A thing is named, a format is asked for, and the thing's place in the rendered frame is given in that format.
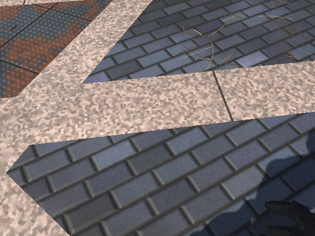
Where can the robot right hand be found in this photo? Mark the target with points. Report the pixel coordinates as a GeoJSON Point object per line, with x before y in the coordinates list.
{"type": "Point", "coordinates": [294, 211]}

